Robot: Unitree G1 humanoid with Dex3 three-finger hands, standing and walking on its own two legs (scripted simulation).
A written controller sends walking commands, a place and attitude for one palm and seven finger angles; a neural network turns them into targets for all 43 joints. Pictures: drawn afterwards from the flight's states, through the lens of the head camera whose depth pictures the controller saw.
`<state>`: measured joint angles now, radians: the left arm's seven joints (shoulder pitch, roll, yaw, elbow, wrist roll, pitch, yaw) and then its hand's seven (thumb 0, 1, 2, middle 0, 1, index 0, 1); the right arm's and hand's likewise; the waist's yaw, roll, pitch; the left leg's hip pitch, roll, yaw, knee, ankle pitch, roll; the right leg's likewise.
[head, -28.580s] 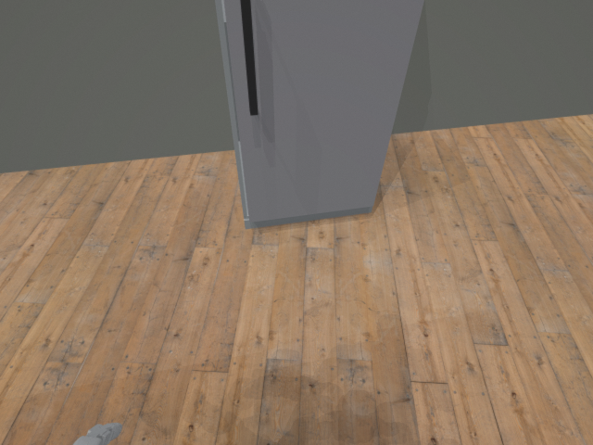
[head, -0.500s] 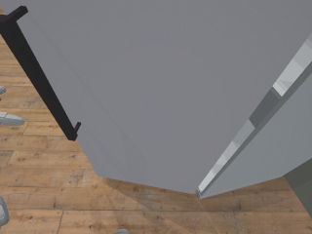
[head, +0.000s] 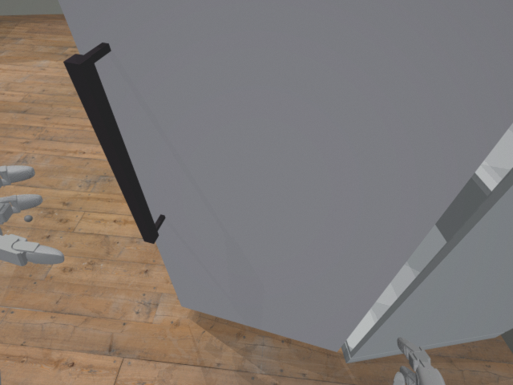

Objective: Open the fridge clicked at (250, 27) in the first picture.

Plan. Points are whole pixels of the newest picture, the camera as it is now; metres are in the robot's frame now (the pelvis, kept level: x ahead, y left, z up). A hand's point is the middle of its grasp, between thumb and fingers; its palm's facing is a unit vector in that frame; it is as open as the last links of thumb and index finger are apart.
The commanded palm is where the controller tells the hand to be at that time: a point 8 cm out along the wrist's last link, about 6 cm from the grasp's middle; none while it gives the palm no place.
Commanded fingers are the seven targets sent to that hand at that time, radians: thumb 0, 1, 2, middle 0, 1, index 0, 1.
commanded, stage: slip the hand off the handle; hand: left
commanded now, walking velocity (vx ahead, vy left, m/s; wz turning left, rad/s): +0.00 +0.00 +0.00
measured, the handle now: (132, 164) +0.44 +0.26 +0.09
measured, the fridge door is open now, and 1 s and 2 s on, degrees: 66 66 66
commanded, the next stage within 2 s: draw the hand back to the body in 0.48 s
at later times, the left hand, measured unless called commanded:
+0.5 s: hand (26, 220) +0.29 +0.36 +0.12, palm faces +0.36 -0.90 -0.22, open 14.7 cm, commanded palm +0.25 +0.39 +0.13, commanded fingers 0.00 -0.55 0.20 -0.25 -1.15 -0.25 -1.15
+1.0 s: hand (13, 246) +0.24 +0.33 +0.13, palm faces +0.14 -0.99 -0.05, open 14.7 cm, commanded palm +0.20 +0.36 +0.15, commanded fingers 0.00 -0.51 0.22 -0.25 -1.13 -0.25 -1.13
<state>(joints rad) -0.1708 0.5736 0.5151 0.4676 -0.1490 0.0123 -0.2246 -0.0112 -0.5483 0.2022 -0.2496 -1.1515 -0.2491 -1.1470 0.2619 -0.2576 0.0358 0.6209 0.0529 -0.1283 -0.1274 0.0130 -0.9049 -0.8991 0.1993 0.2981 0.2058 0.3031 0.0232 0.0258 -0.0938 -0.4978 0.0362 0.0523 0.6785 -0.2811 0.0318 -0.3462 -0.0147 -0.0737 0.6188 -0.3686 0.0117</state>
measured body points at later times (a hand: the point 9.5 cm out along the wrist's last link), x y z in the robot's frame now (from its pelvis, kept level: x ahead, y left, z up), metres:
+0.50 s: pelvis -0.01 -0.02 +0.00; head +0.01 -0.01 +0.45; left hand +0.27 +0.40 +0.13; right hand +0.13 -0.27 -0.09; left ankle +0.04 +0.10 -0.72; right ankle -0.04 -0.13 -0.72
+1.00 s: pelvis -0.01 +0.00 +0.00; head -0.02 +0.00 +0.45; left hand +0.23 +0.39 +0.14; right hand +0.16 -0.24 -0.06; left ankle +0.04 +0.10 -0.72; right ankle -0.04 -0.13 -0.72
